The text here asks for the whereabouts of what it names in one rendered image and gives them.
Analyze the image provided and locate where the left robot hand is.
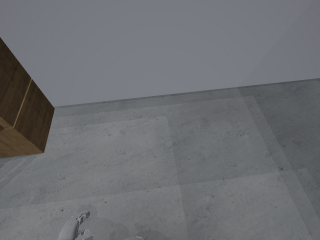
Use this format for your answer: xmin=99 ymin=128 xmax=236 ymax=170
xmin=57 ymin=210 xmax=94 ymax=240

